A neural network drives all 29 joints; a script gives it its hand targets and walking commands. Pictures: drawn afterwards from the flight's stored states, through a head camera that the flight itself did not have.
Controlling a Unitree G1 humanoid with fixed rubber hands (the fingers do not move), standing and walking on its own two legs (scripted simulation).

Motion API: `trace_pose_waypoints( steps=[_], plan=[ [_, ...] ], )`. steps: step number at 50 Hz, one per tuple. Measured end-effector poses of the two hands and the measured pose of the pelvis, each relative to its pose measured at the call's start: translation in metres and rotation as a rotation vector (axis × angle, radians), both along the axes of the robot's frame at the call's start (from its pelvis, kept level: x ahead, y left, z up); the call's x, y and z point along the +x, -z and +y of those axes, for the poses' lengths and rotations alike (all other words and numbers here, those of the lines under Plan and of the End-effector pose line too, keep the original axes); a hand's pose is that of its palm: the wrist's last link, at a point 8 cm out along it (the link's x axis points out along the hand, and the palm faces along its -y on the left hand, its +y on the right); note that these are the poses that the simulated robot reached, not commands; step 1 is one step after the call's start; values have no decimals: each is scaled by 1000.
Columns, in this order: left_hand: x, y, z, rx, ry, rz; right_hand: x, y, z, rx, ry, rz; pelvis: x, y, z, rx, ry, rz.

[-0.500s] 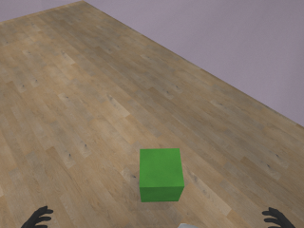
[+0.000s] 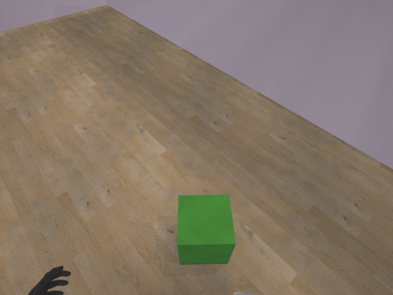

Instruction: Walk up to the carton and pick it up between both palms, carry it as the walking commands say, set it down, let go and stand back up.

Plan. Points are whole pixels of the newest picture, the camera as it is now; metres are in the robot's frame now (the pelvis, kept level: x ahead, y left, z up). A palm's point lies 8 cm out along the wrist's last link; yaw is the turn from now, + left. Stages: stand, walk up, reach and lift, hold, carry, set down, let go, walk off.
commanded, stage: walk up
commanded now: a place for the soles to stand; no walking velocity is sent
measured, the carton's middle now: (203, 230) +0.48 -0.01 -0.60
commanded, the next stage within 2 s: reach and lift in 1.52 s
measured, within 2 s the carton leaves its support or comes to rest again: neither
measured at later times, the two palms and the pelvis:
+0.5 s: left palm out of the picture +0.11 +0.25 -0.08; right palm out of the picture +0.06 -0.42 -0.06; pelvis +0.00 -0.07 +0.00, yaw -1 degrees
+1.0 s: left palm out of the picture +0.10 +0.25 -0.06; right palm out of the picture +0.15 -0.39 -0.07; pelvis +0.01 -0.08 +0.00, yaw +4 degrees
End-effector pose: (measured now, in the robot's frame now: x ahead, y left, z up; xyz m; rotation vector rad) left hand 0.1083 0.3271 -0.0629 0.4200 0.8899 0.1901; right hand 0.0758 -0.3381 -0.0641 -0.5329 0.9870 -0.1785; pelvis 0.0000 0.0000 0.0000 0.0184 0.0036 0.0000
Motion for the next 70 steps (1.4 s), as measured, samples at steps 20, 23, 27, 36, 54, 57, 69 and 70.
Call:
trace_pose_waypoints(
  steps=[20,23,27,36,54,57,69,70],
  plan=[
    [1,17,-52,-47,5,58,-28,-10,-59,-74,22,69,0,2,-47,11,8,-6],
    [6,18,-71,-44,26,50,-26,-5,-75,-63,39,58,0,4,-64,8,21,-12],
    [6,9,-83,-37,15,32,-10,-6,-82,-41,35,36,3,-2,-77,19,7,-22],
    [-12,6,-73,-14,-55,28,22,4,-72,-19,-47,32,5,2,-78,-15,-62,-18],
    [-6,-8,-71,27,-61,-9,81,5,-52,63,-82,-90,13,-1,-80,-7,-70,-7],
    [-6,-10,-69,30,-63,-20,84,4,-48,69,-81,-104,12,-1,-78,-7,-70,-8],
    [-5,-13,-63,28,-64,-53,81,1,-42,70,-86,-121,10,-1,-72,-9,-70,-10],
    [-5,-12,-62,27,-64,-53,80,1,-42,69,-87,-118,10,-1,-72,-9,-70,-10]
  ],
)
